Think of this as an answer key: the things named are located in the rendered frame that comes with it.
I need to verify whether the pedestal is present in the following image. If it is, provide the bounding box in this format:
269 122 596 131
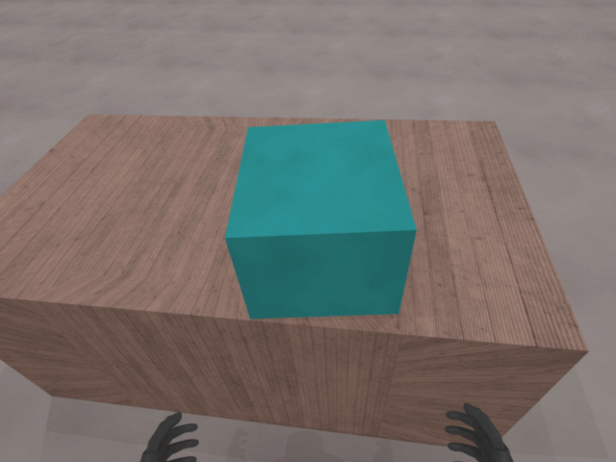
0 115 589 448

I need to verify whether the carton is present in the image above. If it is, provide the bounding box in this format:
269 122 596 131
225 120 417 319

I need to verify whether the robot left hand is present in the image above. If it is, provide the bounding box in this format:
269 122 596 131
141 412 199 462

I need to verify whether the robot right hand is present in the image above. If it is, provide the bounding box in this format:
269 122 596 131
445 403 514 462

